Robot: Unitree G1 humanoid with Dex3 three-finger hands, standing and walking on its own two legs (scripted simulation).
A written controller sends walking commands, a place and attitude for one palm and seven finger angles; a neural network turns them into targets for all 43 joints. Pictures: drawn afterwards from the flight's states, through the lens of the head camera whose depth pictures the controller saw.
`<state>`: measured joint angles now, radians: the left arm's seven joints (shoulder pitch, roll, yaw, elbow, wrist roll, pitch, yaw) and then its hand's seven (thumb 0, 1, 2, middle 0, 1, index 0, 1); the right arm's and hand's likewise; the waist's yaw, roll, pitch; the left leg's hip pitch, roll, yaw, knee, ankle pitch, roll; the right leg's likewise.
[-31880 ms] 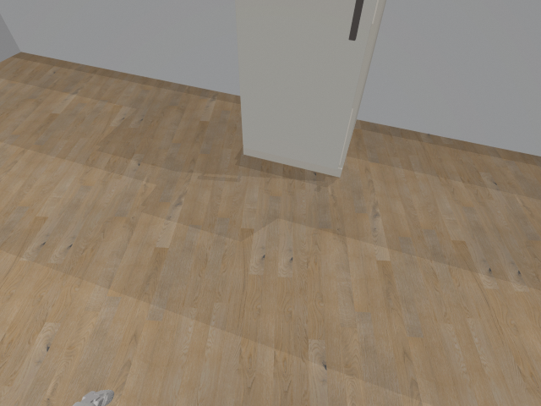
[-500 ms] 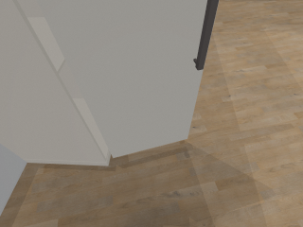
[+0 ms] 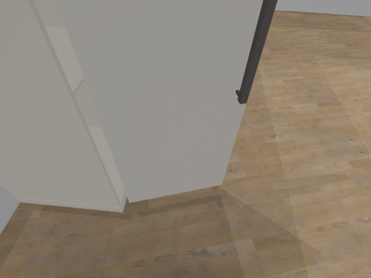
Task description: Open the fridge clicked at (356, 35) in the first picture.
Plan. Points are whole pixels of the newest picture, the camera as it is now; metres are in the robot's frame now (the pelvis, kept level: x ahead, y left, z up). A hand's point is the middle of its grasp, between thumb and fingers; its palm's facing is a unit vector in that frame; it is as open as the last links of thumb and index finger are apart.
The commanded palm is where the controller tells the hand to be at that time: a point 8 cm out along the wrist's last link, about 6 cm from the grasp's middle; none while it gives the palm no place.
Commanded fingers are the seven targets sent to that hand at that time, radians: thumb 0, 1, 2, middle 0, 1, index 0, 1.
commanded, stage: let the arm hang, fingers relaxed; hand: right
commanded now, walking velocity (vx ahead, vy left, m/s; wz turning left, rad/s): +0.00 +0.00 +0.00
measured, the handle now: (252, 49) +0.69 -0.14 +0.16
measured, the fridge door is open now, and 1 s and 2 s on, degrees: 72 72 72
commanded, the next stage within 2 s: look to check the result in 0.24 s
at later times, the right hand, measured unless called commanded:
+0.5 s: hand out of the picture +0.00 -0.17 -0.18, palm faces +0.02 +0.98 -0.18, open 7.3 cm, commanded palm none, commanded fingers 0.00 -0.90 -0.90 0.20 0.30 0.20 0.30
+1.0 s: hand out of the picture +0.01 -0.17 -0.18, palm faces +0.02 +0.98 -0.20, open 7.3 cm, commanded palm none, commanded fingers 0.00 -0.90 -0.90 0.20 0.30 0.20 0.30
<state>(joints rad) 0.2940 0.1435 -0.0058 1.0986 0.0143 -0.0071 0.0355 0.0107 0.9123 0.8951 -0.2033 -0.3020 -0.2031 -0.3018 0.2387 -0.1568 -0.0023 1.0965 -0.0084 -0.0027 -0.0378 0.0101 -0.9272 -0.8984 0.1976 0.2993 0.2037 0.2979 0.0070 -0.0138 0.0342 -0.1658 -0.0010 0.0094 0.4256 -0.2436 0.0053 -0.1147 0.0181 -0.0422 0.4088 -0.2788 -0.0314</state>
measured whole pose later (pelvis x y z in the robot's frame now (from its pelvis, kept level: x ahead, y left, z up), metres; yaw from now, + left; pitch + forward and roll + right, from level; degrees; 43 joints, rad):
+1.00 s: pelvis +0.01 +0.00 +0.00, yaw +0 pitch -1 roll +0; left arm 0.30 0.13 0.00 1.12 0.01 -0.01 0.04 0.01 0.91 0.90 -0.20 -0.30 -0.20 -0.30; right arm 0.26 -0.15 -0.01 1.12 -0.01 0.00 -0.04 0.01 -0.92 -0.90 0.20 0.30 0.20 0.30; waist 0.01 -0.01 0.05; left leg -0.16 0.00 0.00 0.43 -0.25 0.00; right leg -0.10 0.02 -0.05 0.40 -0.29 -0.03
